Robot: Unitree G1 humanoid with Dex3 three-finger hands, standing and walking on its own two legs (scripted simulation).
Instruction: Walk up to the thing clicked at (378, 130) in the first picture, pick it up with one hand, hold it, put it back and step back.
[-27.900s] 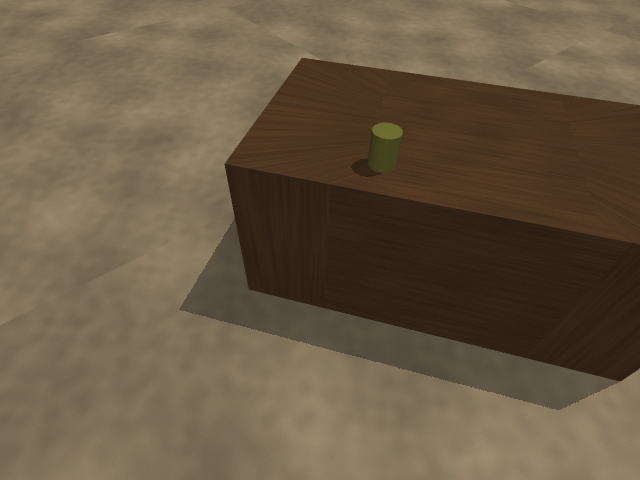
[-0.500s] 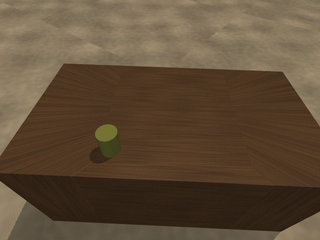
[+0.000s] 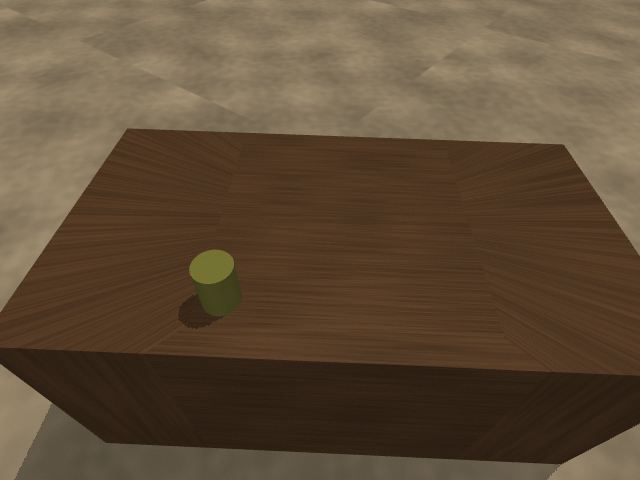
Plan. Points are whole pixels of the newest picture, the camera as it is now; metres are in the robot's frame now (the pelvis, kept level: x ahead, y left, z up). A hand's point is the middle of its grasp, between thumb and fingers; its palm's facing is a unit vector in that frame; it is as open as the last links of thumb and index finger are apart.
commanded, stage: step back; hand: left
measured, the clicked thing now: (217, 283) +0.50 +0.20 -0.13
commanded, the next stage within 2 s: none
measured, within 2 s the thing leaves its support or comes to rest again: neither
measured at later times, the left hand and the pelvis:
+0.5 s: hand out of the picture +0.05 +0.31 -0.18, palm faces -0.04 -0.93 -0.36, open 7.4 cm; pelvis -0.08 +0.06 -0.01, yaw +0 degrees
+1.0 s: hand out of the picture -0.05 +0.32 -0.15, palm faces -0.05 -0.91 -0.41, open 7.4 cm; pelvis -0.18 +0.06 -0.01, yaw -3 degrees
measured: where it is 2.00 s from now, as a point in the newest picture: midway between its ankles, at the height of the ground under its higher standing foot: outside the picture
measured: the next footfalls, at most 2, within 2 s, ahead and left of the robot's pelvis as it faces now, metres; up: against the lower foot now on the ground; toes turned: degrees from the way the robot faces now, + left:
right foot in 0.72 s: -0.10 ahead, -0.06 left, +0.00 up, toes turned -1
left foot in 1.08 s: -0.18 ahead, +0.19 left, +0.00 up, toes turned -4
